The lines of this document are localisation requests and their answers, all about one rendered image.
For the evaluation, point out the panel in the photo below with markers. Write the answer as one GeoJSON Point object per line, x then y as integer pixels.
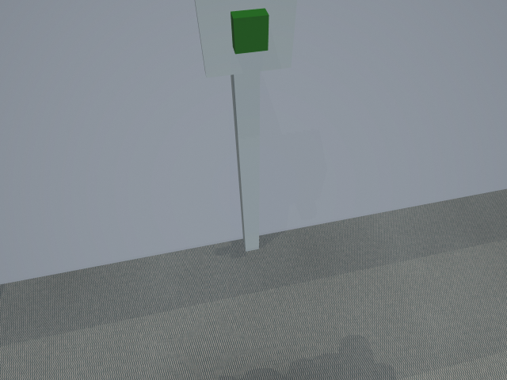
{"type": "Point", "coordinates": [214, 22]}

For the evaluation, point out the button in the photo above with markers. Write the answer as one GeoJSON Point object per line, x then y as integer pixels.
{"type": "Point", "coordinates": [250, 30]}

